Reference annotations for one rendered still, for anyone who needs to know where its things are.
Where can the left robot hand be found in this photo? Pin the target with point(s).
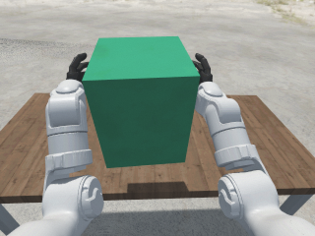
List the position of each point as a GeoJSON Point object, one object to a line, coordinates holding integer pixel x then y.
{"type": "Point", "coordinates": [76, 67]}

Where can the robot left forearm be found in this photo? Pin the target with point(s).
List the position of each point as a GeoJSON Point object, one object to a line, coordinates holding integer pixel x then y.
{"type": "Point", "coordinates": [67, 132]}

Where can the table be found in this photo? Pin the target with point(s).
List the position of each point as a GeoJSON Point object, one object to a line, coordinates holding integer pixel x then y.
{"type": "Point", "coordinates": [24, 146]}

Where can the robot right upper arm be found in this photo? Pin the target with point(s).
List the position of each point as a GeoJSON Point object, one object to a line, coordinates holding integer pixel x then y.
{"type": "Point", "coordinates": [251, 198]}

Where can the robot right forearm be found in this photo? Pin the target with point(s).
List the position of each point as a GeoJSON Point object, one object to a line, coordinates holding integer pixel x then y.
{"type": "Point", "coordinates": [227, 130]}

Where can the right robot hand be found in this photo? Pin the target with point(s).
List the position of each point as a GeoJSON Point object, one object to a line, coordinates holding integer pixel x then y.
{"type": "Point", "coordinates": [204, 68]}

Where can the carton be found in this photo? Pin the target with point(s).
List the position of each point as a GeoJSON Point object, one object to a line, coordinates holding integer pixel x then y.
{"type": "Point", "coordinates": [142, 94]}

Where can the robot left upper arm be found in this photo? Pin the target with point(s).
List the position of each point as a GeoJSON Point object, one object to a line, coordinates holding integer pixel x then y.
{"type": "Point", "coordinates": [69, 205]}

